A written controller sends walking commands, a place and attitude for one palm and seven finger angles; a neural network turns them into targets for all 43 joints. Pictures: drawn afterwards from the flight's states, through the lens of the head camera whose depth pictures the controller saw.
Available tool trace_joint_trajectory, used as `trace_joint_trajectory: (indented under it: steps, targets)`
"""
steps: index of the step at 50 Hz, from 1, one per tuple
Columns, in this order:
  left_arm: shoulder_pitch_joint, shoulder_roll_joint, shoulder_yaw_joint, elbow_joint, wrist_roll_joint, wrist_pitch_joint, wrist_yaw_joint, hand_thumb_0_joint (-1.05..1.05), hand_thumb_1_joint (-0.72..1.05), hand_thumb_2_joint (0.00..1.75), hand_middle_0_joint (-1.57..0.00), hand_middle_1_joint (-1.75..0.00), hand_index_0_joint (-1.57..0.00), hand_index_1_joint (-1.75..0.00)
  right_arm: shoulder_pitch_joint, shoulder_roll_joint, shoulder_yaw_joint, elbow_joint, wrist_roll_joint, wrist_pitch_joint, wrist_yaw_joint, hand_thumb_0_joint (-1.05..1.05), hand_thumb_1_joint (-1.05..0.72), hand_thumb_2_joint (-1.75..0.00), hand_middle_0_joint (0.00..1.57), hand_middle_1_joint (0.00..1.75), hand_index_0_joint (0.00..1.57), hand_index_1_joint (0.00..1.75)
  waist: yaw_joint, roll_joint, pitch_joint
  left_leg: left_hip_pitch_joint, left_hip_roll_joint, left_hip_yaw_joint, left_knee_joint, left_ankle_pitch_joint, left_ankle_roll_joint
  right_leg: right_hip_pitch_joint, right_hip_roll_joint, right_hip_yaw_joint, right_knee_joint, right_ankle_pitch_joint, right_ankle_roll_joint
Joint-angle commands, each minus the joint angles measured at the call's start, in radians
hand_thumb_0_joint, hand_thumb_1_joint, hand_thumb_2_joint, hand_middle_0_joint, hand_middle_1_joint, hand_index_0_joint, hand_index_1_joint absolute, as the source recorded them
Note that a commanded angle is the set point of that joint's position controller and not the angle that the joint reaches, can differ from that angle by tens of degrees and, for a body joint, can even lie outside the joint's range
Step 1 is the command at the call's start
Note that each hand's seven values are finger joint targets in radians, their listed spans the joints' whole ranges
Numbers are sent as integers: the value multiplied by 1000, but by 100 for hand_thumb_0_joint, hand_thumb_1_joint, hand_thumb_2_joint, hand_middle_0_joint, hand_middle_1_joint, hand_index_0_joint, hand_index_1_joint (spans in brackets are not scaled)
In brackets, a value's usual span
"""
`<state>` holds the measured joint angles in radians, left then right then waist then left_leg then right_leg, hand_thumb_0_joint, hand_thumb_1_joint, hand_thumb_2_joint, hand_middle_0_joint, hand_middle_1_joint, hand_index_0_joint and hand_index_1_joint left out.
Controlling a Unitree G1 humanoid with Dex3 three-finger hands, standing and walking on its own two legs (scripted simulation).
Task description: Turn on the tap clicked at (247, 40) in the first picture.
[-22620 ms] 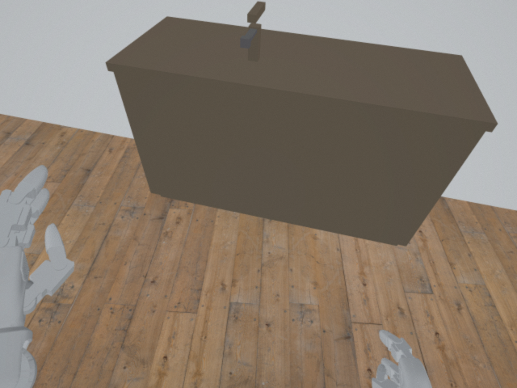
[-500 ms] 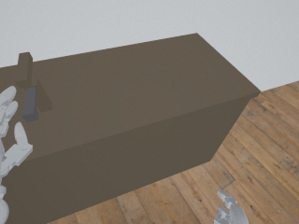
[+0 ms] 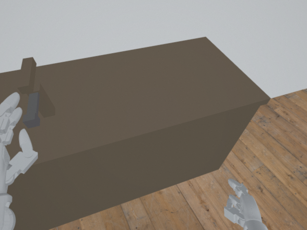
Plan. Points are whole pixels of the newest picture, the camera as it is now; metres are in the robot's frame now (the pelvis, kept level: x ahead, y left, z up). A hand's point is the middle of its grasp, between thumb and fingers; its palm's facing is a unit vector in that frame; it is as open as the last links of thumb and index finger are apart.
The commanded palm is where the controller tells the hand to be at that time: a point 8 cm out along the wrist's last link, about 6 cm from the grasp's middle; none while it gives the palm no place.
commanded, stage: come to a stop and stand still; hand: left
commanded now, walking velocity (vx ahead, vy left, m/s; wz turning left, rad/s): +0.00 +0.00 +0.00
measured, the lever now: (31, 120) +0.35 +0.35 +0.09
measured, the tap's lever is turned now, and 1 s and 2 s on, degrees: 0 0 0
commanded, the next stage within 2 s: look again from close up in 0.94 s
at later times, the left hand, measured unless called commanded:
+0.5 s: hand (2, 160) +0.21 +0.29 +0.16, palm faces +0.39 -0.84 -0.37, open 7.4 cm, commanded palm +0.15 +0.33 +0.18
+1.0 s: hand out of the picture +0.22 +0.32 +0.16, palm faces +0.42 -0.83 -0.36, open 7.4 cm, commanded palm +0.17 +0.35 +0.18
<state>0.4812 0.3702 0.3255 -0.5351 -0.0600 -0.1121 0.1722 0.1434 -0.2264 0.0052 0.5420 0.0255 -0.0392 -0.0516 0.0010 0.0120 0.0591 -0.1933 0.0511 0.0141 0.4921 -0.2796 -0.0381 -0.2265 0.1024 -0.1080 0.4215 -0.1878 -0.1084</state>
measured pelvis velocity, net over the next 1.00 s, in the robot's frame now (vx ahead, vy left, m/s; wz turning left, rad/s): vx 0.01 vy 0.07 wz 0.03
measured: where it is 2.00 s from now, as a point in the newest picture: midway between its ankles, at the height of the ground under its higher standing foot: outside the picture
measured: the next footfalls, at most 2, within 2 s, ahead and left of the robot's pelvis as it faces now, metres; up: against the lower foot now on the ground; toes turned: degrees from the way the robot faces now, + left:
none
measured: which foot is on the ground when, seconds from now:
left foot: down 0.00-1.00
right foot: down 0.00-1.00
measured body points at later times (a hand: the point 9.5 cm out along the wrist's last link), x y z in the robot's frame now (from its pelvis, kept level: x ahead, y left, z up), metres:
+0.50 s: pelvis -0.01 +0.05 +0.01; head -0.01 +0.05 +0.46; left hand +0.18 +0.34 +0.18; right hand +0.15 -0.17 -0.08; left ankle -0.01 +0.15 -0.74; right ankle +0.03 -0.03 -0.74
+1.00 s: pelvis +0.01 +0.07 +0.01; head +0.03 +0.08 +0.45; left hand +0.19 +0.36 +0.18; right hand +0.21 -0.15 -0.07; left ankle -0.01 +0.15 -0.74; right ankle +0.03 -0.03 -0.74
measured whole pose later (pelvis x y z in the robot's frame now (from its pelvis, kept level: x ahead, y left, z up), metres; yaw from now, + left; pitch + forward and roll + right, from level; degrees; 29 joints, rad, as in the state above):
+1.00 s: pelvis +0.01 +0.07 +0.01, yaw +2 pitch -1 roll -1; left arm 0.47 0.36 0.31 -0.49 -0.06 -0.10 0.16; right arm 0.17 -0.20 0.03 0.55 0.02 -0.04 -0.04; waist 0.02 0.00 0.04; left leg -0.16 -0.04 0.02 0.44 -0.27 0.05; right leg -0.19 0.02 -0.10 0.39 -0.19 -0.03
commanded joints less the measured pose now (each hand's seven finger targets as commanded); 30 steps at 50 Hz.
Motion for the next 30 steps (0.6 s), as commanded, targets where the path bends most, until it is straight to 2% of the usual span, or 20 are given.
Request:
trace_joint_trajectory:
  steps: [1,3,4,5,7,8,9,12,13,14,16,18,19,23,24,27,30]
  targets:
    - [27,162,135,-168,-7,-52,24,0,90,90,-20,-30,-20,-30,-36,-87,-26,-147,2,-31,0,0,-90,-90,20,30,20,30,7,-42,-166,-74,4,-55,-6,75,67,154,-247,290,-167,99,151]
    - [6,164,133,-154,-7,-51,23,0,90,90,-20,-30,-20,-30,-38,-85,-22,-143,3,-30,0,0,-90,-90,20,30,20,30,5,-80,-131,-66,-5,-62,7,35,67,86,-263,321,-230,-62,135]
    - [-13,175,134,-159,-7,-49,24,0,90,90,-20,-30,-20,-30,-46,-88,-21,-135,1,-29,-4,0,-90,-90,20,30,20,30,5,-52,-120,-44,-1,-68,-6,35,69,55,-267,328,-245,-103,125]
    - [-38,161,116,-155,-5,-50,25,0,90,90,-20,-30,-20,-30,-39,-85,-16,-133,-1,-30,-4,0,-90,-90,20,30,20,30,3,-50,-113,-35,-1,-69,-17,22,73,40,-265,318,-257,-158,125]
    - [-85,152,100,-139,-2,-49,27,0,90,90,-20,-30,-20,-30,-34,-89,-13,-127,-4,-35,-6,0,-90,-90,20,30,20,30,1,-34,-103,-8,1,-69,-41,23,77,11,-244,291,-268,-210,131]
    - [-114,148,87,-140,1,-48,27,0,90,90,-20,-30,-20,-30,-33,-91,-13,-124,-4,-36,-7,0,-90,-90,20,30,20,30,-2,-7,-97,8,1,-68,-54,14,78,-5,-233,279,-271,-227,131]
    - [-152,159,86,-159,1,-49,25,0,90,90,-20,-30,-20,-30,-49,-92,-11,-119,-7,-41,-12,0,-90,-90,20,30,20,30,0,29,-100,31,10,-70,-82,14,80,-12,-223,269,-262,-218,130]
    - [-196,131,47,-147,10,-43,25,0,90,90,-20,-30,-20,-30,-32,-101,-12,-120,-7,-47,-11,0,-90,-90,20,30,20,30,-2,69,-84,-26,16,-91,-152,-40,80,50,-183,223,-219,-192,122]
    - [-202,135,50,-147,13,-42,26,0,90,90,-20,-30,-20,-30,-34,-101,-13,-122,-7,-49,-9,0,-90,-90,20,30,20,30,2,73,-82,-51,21,-106,-177,-52,80,78,-173,211,-201,-172,117]
    - [-201,150,58,-167,12,-42,24,0,90,90,-20,-30,-20,-30,-48,-100,-12,-120,-9,-55,-11,0,-90,-90,20,30,20,30,3,104,-88,-42,30,-113,-200,-55,80,81,-164,206,-179,-145,109]
    - [-172,139,59,-151,15,-42,24,0,90,90,-20,-30,-20,-30,-36,-97,-11,-129,-10,-55,-7,0,-90,-90,20,30,20,30,9,93,-85,-124,42,-145,-239,-85,80,161,-152,178,-137,-100,103]
    - [-135,140,70,-141,17,-40,21,0,90,90,-20,-30,-20,-30,-31,-99,-15,-132,-10,-57,-2,0,-90,-90,20,30,20,30,12,60,-91,-145,41,-143,-236,-81,76,184,-155,177,-130,-77,97]
    - [-104,158,88,-144,12,-41,18,0,90,90,-20,-30,-20,-30,-35,-94,-14,-132,-10,-59,-2,0,-90,-90,20,30,20,30,11,61,-95,-128,43,-140,-237,-69,74,174,-154,174,-126,-67,95]
    - [-65,150,103,-132,9,-51,14,0,90,90,-20,-30,-20,-30,-20,-99,-18,-134,-12,-60,3,0,-90,-90,20,30,20,30,11,32,-97,-156,41,-144,-234,-48,65,192,-160,168,-117,-43,87]
    - [-44,167,118,-139,6,-53,12,0,90,90,-20,-30,-20,-30,-26,-96,-17,-132,-12,-63,1,0,-90,-90,20,30,20,30,10,51,-107,-131,43,-142,-231,-18,64,182,-158,165,-107,-14,84]
    - [-54,147,105,-138,5,-61,9,0,90,90,-20,-30,-20,-30,-18,-101,-20,-131,-12,-65,1,0,-90,-90,20,30,20,30,8,46,-116,-128,43,-139,-215,31,60,194,-164,162,-95,41,82]
    - [-70,149,103,-158,4,-66,8,0,90,90,-20,-30,-20,-30,-18,-102,-20,-123,-14,-71,-1,0,-90,-90,20,30,20,30,8,65,-146,-89,45,-140,-188,160,47,203,-168,146,-62,137,78]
